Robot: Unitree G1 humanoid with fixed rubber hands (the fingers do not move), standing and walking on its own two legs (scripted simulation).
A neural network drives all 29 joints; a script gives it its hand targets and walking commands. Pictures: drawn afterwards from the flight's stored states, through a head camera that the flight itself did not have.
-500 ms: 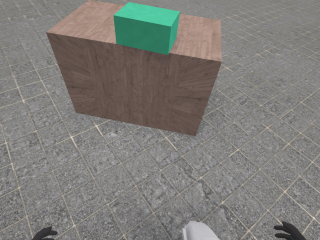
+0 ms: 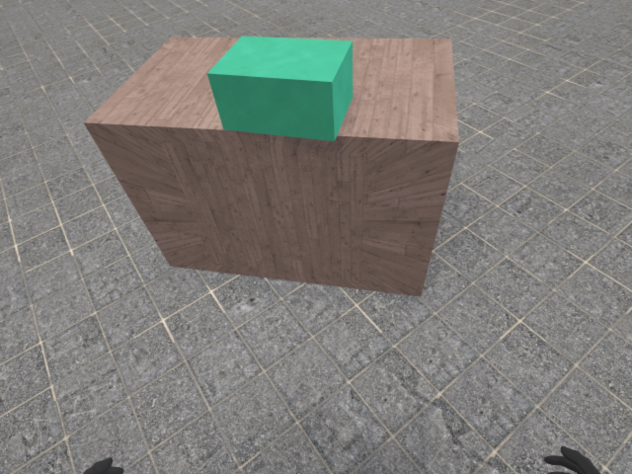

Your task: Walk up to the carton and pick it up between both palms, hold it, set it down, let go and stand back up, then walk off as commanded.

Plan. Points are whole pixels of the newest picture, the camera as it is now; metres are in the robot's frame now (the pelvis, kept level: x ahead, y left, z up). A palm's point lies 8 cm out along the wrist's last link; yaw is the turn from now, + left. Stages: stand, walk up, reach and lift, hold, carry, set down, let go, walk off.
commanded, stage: walk up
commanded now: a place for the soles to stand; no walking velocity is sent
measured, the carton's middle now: (286, 86) +0.99 +0.10 -0.01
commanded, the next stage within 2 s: none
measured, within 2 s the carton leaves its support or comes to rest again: neither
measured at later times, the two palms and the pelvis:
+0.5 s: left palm (71, 387) +0.27 +0.41 -0.10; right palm (484, 368) +0.27 -0.22 -0.09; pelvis +0.19 +0.10 -0.02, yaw +0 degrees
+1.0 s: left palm (103, 297) +0.41 +0.40 -0.08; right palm (466, 296) +0.41 -0.23 -0.12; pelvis +0.34 +0.08 -0.02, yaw -1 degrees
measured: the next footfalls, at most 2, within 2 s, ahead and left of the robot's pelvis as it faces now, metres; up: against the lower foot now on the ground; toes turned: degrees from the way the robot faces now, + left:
left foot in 0.38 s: +0.31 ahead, +0.18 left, +0.00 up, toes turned +4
right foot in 0.98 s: +0.46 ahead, -0.04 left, +0.00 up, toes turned +1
